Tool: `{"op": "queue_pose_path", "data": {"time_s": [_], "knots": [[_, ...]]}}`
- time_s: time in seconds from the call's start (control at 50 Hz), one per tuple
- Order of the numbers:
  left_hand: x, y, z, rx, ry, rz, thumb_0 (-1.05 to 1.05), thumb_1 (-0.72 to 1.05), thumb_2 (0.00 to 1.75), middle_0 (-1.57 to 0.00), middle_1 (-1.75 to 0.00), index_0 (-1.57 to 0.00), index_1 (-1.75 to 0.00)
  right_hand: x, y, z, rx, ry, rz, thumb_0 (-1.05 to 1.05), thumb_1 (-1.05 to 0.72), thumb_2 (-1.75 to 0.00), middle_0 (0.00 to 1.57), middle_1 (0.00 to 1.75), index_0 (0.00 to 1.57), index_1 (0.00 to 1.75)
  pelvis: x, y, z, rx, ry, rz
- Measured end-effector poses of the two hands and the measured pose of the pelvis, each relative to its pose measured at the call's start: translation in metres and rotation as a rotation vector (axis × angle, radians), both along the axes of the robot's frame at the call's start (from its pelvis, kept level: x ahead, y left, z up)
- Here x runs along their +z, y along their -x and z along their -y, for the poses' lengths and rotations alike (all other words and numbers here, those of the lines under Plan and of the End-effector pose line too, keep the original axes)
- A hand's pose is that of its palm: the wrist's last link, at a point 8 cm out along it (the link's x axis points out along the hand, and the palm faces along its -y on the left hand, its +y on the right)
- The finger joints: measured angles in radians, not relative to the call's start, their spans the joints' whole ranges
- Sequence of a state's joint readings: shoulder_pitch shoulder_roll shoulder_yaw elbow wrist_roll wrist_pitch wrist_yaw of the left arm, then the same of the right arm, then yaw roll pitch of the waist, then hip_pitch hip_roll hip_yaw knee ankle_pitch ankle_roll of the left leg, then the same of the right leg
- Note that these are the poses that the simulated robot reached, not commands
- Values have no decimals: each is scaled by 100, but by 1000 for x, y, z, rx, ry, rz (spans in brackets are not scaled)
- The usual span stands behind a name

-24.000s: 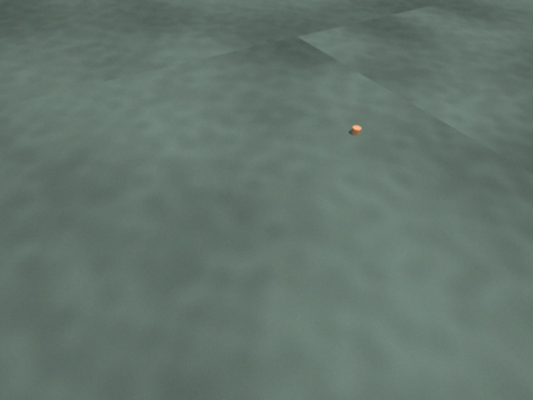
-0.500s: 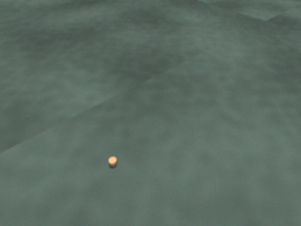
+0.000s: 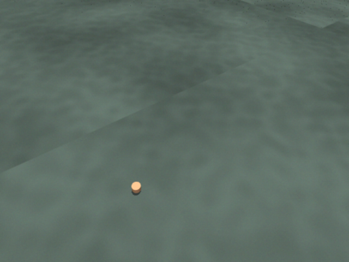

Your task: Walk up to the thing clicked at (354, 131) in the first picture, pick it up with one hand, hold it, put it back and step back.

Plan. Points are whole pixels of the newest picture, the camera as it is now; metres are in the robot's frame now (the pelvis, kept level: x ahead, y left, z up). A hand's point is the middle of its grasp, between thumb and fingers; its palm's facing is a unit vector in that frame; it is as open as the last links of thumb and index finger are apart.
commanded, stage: walk up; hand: left
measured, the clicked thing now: (136, 187) +0.71 +0.21 -0.76
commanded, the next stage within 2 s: none
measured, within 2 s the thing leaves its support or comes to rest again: neither
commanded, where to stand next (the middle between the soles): +0.32 -0.01 m, yaw -4 degrees
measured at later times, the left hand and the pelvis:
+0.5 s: hand (75, 226) +0.26 +0.28 -0.15, palm faces -0.16 -0.93 -0.34, open 7.4 cm; pelvis +0.17 +0.01 -0.01, yaw -5 degrees
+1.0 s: hand (105, 182) +0.42 +0.23 -0.19, palm faces -0.07 -0.94 -0.33, open 7.4 cm; pelvis +0.31 -0.02 -0.03, yaw -3 degrees
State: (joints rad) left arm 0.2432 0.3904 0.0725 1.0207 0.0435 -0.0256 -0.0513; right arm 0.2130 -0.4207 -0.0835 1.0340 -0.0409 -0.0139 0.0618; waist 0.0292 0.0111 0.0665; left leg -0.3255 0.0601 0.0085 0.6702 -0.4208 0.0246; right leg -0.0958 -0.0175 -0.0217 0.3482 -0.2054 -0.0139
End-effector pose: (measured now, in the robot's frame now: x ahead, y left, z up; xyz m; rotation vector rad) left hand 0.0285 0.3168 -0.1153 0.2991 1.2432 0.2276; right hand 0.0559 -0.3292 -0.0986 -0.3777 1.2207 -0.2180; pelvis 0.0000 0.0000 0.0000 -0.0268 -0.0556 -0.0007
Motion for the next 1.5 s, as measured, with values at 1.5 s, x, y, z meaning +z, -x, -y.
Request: {"op": "queue_pose_path", "data": {"time_s": [1.5], "knots": [[17,-278,58,-75,-131,20,0,90,90,-20,-30,-21,-30,-48,-268,40,-31,-78,34,1,-90,-90,21,30,21,30,-17,-251,57,-40,-56,-19]]}}
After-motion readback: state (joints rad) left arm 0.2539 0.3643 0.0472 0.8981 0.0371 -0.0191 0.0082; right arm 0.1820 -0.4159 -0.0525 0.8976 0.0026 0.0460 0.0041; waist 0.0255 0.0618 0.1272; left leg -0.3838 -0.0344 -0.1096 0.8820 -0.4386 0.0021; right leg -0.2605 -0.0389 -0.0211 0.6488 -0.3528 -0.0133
